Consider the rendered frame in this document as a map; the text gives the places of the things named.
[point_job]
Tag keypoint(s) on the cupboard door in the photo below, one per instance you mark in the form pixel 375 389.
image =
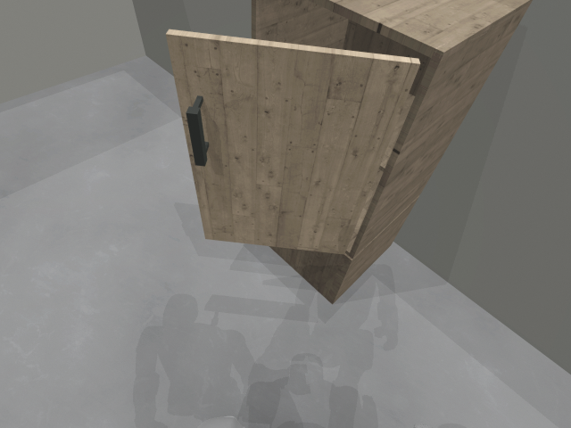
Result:
pixel 296 135

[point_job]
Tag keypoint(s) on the handle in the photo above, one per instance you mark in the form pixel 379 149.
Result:
pixel 195 125

